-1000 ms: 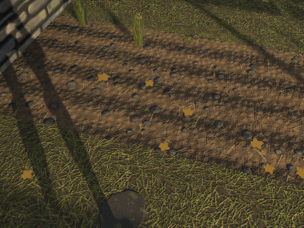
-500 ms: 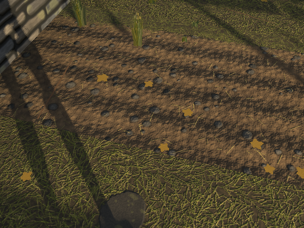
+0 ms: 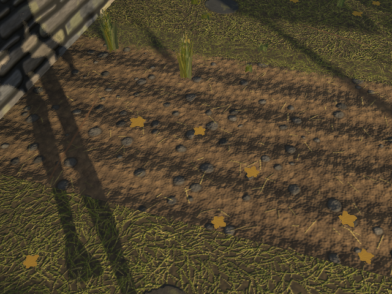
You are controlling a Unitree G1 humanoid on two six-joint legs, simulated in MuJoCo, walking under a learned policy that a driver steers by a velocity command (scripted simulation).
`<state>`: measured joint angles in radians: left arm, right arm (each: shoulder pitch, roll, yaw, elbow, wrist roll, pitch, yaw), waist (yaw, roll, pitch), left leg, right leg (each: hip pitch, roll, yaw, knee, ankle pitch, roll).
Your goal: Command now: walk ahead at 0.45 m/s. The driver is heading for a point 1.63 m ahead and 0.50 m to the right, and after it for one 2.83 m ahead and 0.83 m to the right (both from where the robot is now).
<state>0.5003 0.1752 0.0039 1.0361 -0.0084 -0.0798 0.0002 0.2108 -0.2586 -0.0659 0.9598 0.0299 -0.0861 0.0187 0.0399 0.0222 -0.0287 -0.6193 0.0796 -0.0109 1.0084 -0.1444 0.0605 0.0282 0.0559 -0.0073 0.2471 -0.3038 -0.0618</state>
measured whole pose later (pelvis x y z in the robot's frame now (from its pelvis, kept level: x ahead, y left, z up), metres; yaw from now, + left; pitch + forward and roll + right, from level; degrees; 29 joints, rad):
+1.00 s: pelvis +0.59 +0.00 -0.17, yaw -25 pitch +1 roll +1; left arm 0.28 0.25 0.08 0.74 -0.01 -0.06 -0.03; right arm 0.11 -0.29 -0.07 0.84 0.01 -0.11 0.00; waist 0.02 0.02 0.05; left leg -0.53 0.07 -0.05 1.12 -0.34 0.01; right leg -0.30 0.11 0.01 0.46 -0.17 -0.11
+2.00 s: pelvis +1.01 -0.24 -0.17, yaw -38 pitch +2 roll +0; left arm 0.11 0.22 0.03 0.73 0.03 -0.05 -0.03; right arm 0.24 -0.29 -0.04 0.85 0.00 0.00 -0.02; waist -0.02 0.03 0.04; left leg -0.43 0.06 -0.04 0.95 -0.50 -0.07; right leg -0.40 0.03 -0.02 0.46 -0.09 -0.04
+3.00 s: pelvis +1.33 -0.39 -0.17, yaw -25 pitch +1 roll +0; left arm 0.24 0.27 0.05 0.87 -0.01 -0.12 0.01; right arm 0.17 -0.28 -0.07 0.76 0.01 -0.06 0.04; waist 0.01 -0.01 0.06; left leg -0.37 -0.10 0.02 0.51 -0.14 0.10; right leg -0.39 -0.06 0.03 1.22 -0.36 -0.01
